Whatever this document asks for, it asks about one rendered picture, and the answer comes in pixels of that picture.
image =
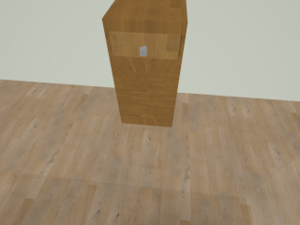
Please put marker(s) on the handle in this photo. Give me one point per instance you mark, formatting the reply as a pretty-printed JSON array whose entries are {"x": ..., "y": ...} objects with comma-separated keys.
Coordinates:
[{"x": 143, "y": 51}]

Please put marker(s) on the cabinet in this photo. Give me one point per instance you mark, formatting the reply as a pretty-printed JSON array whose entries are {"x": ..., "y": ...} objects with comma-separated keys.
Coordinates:
[{"x": 146, "y": 88}]

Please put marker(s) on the drawer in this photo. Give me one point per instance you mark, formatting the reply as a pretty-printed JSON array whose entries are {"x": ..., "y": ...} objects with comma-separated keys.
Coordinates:
[{"x": 159, "y": 46}]

